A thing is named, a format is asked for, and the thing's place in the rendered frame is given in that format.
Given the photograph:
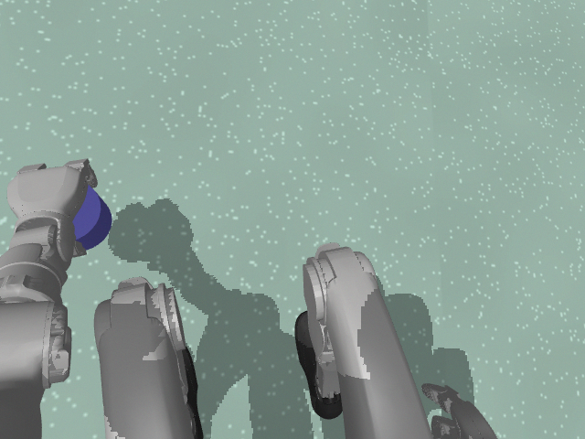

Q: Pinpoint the left robot arm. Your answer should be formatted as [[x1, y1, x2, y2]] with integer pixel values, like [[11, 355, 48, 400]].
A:
[[0, 211, 75, 439]]

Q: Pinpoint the left robot foot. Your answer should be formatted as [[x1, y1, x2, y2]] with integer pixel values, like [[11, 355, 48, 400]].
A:
[[182, 347, 203, 439]]

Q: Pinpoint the right robot hand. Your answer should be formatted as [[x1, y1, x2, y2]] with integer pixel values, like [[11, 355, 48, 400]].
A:
[[421, 383, 497, 439]]

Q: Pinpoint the right robot foot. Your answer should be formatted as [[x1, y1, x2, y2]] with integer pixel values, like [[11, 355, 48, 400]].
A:
[[294, 311, 343, 419]]

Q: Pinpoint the left robot hand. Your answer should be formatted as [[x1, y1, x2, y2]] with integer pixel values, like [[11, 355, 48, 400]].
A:
[[7, 158, 98, 258]]

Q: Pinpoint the tin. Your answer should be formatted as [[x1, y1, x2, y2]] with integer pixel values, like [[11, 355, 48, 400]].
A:
[[72, 185, 112, 250]]

